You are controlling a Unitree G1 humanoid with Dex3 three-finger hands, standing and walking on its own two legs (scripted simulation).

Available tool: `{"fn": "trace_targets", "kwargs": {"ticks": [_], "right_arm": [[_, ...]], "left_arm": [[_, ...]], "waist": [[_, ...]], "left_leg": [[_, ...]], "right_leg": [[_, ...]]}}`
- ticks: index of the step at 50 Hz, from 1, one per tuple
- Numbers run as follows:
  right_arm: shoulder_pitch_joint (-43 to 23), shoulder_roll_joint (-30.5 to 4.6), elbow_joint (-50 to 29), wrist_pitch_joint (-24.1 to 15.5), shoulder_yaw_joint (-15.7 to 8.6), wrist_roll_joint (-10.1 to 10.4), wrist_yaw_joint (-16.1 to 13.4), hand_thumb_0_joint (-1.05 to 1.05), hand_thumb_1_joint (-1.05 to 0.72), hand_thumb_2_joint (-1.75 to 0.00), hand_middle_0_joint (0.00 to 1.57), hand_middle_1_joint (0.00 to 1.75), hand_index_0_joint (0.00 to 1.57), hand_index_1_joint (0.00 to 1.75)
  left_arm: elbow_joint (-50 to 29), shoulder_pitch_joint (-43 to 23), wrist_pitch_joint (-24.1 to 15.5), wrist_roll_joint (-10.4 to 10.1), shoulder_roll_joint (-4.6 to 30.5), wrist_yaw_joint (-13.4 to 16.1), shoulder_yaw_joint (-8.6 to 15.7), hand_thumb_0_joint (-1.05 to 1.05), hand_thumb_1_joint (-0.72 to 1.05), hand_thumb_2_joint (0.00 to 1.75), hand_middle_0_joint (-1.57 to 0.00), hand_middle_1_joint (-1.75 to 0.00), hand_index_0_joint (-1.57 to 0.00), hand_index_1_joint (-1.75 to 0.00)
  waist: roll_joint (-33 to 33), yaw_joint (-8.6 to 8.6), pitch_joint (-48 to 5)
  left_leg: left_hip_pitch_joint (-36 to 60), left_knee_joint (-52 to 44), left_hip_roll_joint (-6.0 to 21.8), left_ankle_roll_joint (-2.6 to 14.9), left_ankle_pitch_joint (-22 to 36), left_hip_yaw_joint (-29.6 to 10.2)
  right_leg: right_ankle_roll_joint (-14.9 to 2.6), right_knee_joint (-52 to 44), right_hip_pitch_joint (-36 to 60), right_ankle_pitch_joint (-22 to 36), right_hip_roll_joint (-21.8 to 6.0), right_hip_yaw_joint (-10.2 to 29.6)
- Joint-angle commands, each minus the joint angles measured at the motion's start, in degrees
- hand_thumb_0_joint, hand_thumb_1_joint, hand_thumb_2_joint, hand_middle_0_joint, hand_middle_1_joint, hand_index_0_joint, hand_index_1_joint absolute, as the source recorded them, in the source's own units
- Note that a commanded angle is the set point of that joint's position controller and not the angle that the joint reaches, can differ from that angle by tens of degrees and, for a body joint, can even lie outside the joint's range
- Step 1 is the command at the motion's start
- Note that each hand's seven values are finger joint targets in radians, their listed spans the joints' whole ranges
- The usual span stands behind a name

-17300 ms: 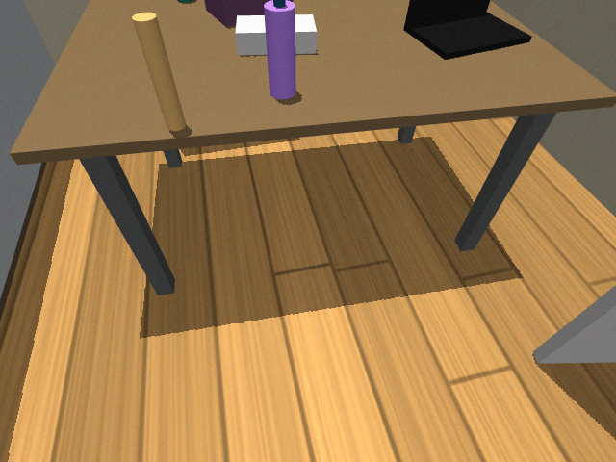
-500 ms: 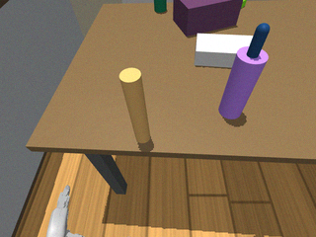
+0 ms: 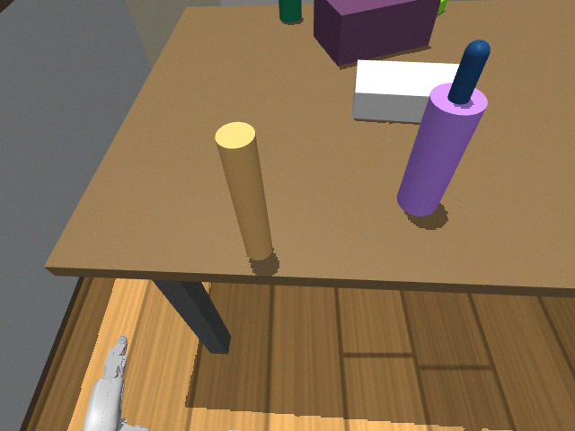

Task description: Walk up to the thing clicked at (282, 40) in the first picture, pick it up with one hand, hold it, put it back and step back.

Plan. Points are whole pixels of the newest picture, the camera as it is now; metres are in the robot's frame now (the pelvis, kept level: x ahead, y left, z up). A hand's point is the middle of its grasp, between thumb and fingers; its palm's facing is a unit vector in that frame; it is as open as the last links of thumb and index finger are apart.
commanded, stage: go down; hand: right
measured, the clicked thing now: (442, 138) +0.48 -0.19 +0.13
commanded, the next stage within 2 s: approach in 0.12 s
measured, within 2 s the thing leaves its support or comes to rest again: neither
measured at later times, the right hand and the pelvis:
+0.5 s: hand out of the picture +0.38 -0.37 +0.13, palm faces +0.12 +0.99 +0.00, open 17.6 cm; pelvis -0.01 +0.00 -0.01, yaw +0 degrees
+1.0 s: hand (466, 184) +0.45 -0.24 +0.07, palm faces +0.12 +0.99 +0.04, open 17.6 cm; pelvis +0.00 +0.00 -0.03, yaw +2 degrees
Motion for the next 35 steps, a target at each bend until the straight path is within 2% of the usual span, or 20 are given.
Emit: {"fn": "trace_targets", "kwargs": {"ticks": [1, 2, 5, 13, 14, 15, 16, 17, 19, 21, 22, 23, 25, 28, 30, 31, 32, 33, 34, 35], "right_arm": [[-20.02, -22.21, -13.34, -3.90, -2.54, 2.23, 0.10, 0.00, 0.60, -0.06, 0.04, 0.06, 0.05, 0.06], [-19.28, -23.25, -13.71, -3.88, -3.51, 2.32, -0.05, 0.00, 0.59, -0.06, 0.04, 0.06, 0.05, 0.06], [-19.49, -25.11, -14.00, -3.68, -4.57, 2.07, -0.45, 0.00, 0.59, -0.06, 0.04, 0.06, 0.05, 0.06], [-19.33, -23.72, -10.98, -2.82, -3.20, 1.37, -0.50, 0.00, 0.58, -0.02, 0.06, 0.04, 0.06, 0.04], [-19.24, -22.92, -10.30, -2.90, -2.72, 1.34, -0.42, 0.00, 0.58, -0.02, 0.07, 0.04, 0.06, 0.04], [-19.61, -20.87, -9.90, -3.01, -1.74, 1.58, -0.14, 0.00, 0.58, -0.03, 0.06, 0.05, 0.06, 0.04], [-20.04, -19.50, -8.99, -3.11, -0.53, 1.37, 0.01, 0.00, 0.58, -0.03, 0.06, 0.05, 0.06, 0.04], [-20.25, -17.99, -8.61, -3.37, 0.86, 1.53, 0.21, 0.00, 0.59, -0.03, 0.06, 0.05, 0.07, 0.05], [-18.78, -15.53, -6.74, -3.76, 2.23, 1.53, 0.23, 0.00, 0.58, -0.03, 0.06, 0.05, 0.07, 0.05], [-19.13, -12.02, -5.94, -4.60, 4.38, 2.06, 0.37, 0.00, 0.58, -0.03, 0.06, 0.05, 0.07, 0.05], [-21.32, -11.02, -8.11, -5.48, 5.02, 2.45, 0.14, 0.00, 0.58, -0.04, 0.06, 0.05, 0.07, 0.05], [-21.57, -9.77, -8.32, -5.96, 5.68, 2.79, -0.26, 0.00, 0.59, -0.04, 0.06, 0.05, 0.07, 0.05], [-21.99, -8.34, -9.75, -7.31, 5.95, 3.10, -1.35, 0.00, 0.58, -0.04, 0.06, 0.05, 0.07, 0.05], [-24.96, -8.85, -14.41, -9.83, 4.56, 3.11, -4.05, 0.00, 0.57, -0.04, 0.06, 0.05, 0.07, 0.04], [-23.91, -7.07, -14.31, -10.95, 4.72, 2.59, -6.29, 0.00, 0.56, -0.04, 0.06, 0.05, 0.06, 0.05], [-24.04, -5.87, -13.82, -11.55, 4.73, 2.38, -7.49, 0.00, 0.56, -0.04, 0.05, 0.05, 0.06, 0.05], [-25.98, -6.41, -15.51, -12.51, 4.19, 2.05, -8.96, 0.00, 0.55, -0.04, 0.06, 0.05, 0.06, 0.05], [-27.14, -6.94, -15.60, -13.01, 3.40, 1.25, -10.68, 0.00, 0.55, -0.04, 0.05, 0.05, 0.05, 0.05], [-27.12, -7.29, -15.68, -13.80, 2.89, 0.71, -12.00, 0.00, 0.58, -0.03, 0.06, 0.04, 0.06, 0.04], [-28.00, -7.04, -17.04, -14.72, 2.73, 0.04, -13.33, 0.00, 0.60, -0.03, 0.05, 0.04, 0.06, 0.04]], "left_arm": [[-8.89, -1.74, -3.44, -0.05, 8.95, 1.22, 3.90, 0.00, -0.55, 0.05, -0.04, -0.05, -0.04, -0.04], [-8.87, -1.51, -3.34, -0.13, 9.28, 1.20, 4.31, 0.00, -0.55, 0.05, -0.04, -0.04, -0.05, -0.04], [-8.02, -1.30, -3.17, -0.13, 9.34, 1.28, 4.75, 0.00, -0.55, 0.05, -0.04, -0.05, -0.05, -0.04], [-7.85, -1.50, -3.21, 0.13, 8.85, 1.13, 4.18, 0.00, -0.57, 0.06, -0.05, -0.04, -0.04, -0.06], [-8.95, -3.43, -3.44, 0.15, 7.83, 1.05, 2.96, 0.00, -0.57, 0.06, -0.05, -0.04, -0.04, -0.06], [-8.33, -1.80, -3.42, 0.20, 8.46, 1.09, 4.15, 0.00, -0.57, 0.06, -0.05, -0.04, -0.04, -0.05], [-10.25, -3.94, -3.78, 0.14, 8.88, 1.17, 4.33, 0.00, -0.57, 0.06, -0.05, -0.04, -0.04, -0.06], [-8.64, -2.26, -3.83, 0.34, 8.43, 1.14, 3.78, 0.00, -0.57, 0.06, -0.05, -0.05, -0.04, -0.06], [-9.91, -2.94, -4.21, 0.39, 9.03, 1.10, 4.14, 0.00, -0.57, 0.06, -0.05, -0.05, -0.04, -0.06], [-7.05, -1.71, -4.09, 0.43, 9.08, 0.85, 4.49, 0.00, -0.57, 0.06, -0.05, -0.05, -0.04, -0.06], [-10.46, -3.68, -4.59, 0.46, 9.40, 0.72, 4.55, 0.00, -0.56, 0.06, -0.05, -0.05, -0.04, -0.06], [-9.94, -1.94, -4.68, 0.54, 10.45, 0.76, 5.73, 0.00, -0.57, 0.06, -0.05, -0.05, -0.04, -0.06], [-10.24, -0.48, -4.72, 0.73, 9.19, 0.23, 4.45, 0.00, -0.56, 0.05, -0.05, -0.05, -0.05, -0.06], [-11.47, 2.37, -4.31, 0.99, 9.64, -0.13, 5.90, 0.00, -0.56, 0.05, -0.05, -0.05, -0.05, -0.06], [-8.37, 5.36, -3.36, 1.17, 7.02, -0.99, 4.93, 0.00, -0.55, 0.04, -0.05, -0.05, -0.05, -0.05], [-10.46, 3.48, -3.30, 1.24, 7.57, -1.24, 5.53, 0.00, -0.54, 0.04, -0.05, -0.05, -0.05, -0.05], [-13.00, 0.37, -3.30, 1.45, 9.70, -1.30, 7.65, 0.00, -0.54, 0.04, -0.05, -0.05, -0.05, -0.05], [-12.65, 0.22, -2.96, 1.66, 8.43, -1.63, 6.55, 0.00, -0.54, 0.04, -0.05, -0.05, -0.05, -0.05], [-11.06, 1.39, -2.42, 1.92, 9.21, -1.88, 8.09, 0.00, -0.56, 0.05, -0.06, -0.05, -0.05, -0.05], [-12.22, 0.46, -1.92, 2.04, 8.67, -2.37, 7.83, 0.00, -0.55, 0.05, -0.05, -0.05, -0.06, -0.05]], "waist": [[-11.34, -0.19, -18.80], [-12.95, -0.92, -18.53], [-13.34, -1.08, -19.00], [-11.99, -0.61, -15.28], [-11.79, -0.92, -14.45], [-10.95, 0.09, -15.86], [-10.02, 0.42, -16.27], [-9.97, 1.26, -15.69], [-8.55, 1.36, -15.65], [-8.85, 2.14, -14.58], [-8.37, 2.83, -15.49], [-8.23, 3.34, -15.53], [-8.09, 3.25, -16.54], [-10.02, 3.29, -21.47], [-12.49, 2.36, -21.01], [-11.14, 2.10, -21.48], [-11.36, 2.35, -22.93], [-12.55, 1.32, -22.49], [-12.88, 1.16, -22.75], [-14.57, 0.27, -24.20]], "left_leg": [[8.02, -1.81, -2.51, 3.83, 12.00, 0.99], [7.77, -1.77, -2.51, 4.01, 11.85, 1.10], [8.53, -1.74, -2.20, 3.86, 12.80, 0.85], [7.24, -2.02, -2.51, 3.95, 9.63, 1.01], [7.45, -2.18, -2.30, 3.82, 8.83, 0.72], [6.74, -1.79, -2.57, 3.91, 10.02, 0.85], [6.15, -1.54, -2.57, 3.79, 10.86, 0.67], [5.14, -1.16, -2.67, 3.71, 10.94, 0.76], [4.84, -0.61, -2.56, 3.59, 10.87, 0.72], [1.51, 0.13, -2.78, 3.59, 7.95, 0.86], [0.94, 0.07, -2.58, 3.45, 7.44, 0.55], [-0.15, 0.45, -2.75, 3.41, 6.52, 0.84], [-1.26, 1.42, -2.75, 3.27, 6.16, 1.02], [-1.79, 3.37, -2.80, 3.17, 7.86, 0.99], [-2.31, 4.50, -2.59, 3.19, 8.79, 0.45], [-2.87, 5.33, -2.73, 3.20, 9.61, 0.46], [-3.06, 6.02, -2.75, 3.22, 9.79, 0.43], [-2.78, 6.42, -2.54, 3.33, 9.85, -0.09], [-3.18, 7.19, -2.59, 3.49, 10.45, -0.08], [-2.68, 7.78, -2.62, 3.60, 10.41, -0.32]], "right_leg": [[-1.04, -6.01, 9.97, 18.68, 2.31, -1.77], [-0.79, -6.01, 10.56, 19.79, 2.20, -1.64], [-0.98, -5.61, 10.28, 19.83, 2.57, -1.95], [-0.98, -6.53, 6.70, 15.64, 2.20, -1.72], [-1.24, -6.36, 5.72, 14.01, 2.43, -1.89], [-1.11, -6.16, 7.31, 15.87, 2.12, -1.73], [-1.21, -5.60, 7.84, 16.88, 2.12, -1.74], [-1.22, -5.31, 7.32, 16.94, 2.07, -1.65], [-1.37, -4.61, 6.82, 16.21, 2.13, -1.70], [-1.38, -4.56, 6.66, 13.26, 1.93, -1.41], [-1.58, -4.12, 6.50, 11.79, 2.07, -1.49], [-1.45, -4.27, 7.09, 10.77, 1.84, -1.30], [-1.36, -3.45, 6.85, 10.75, 1.87, -1.23], [-1.05, -1.57, 8.01, 14.00, 2.04, -1.16], [-0.83, -0.31, 6.93, 15.85, 2.43, -1.66], [-0.55, 0.68, 6.26, 18.13, 2.22, -1.48], [-0.49, 1.47, 5.71, 18.88, 2.07, -1.34], [-0.48, 2.08, 4.13, 18.05, 2.35, -1.93], [-0.26, 2.82, 3.59, 19.25, 2.23, -1.89], [-0.16, 3.42, 3.20, 19.95, 2.23, -2.09]]}}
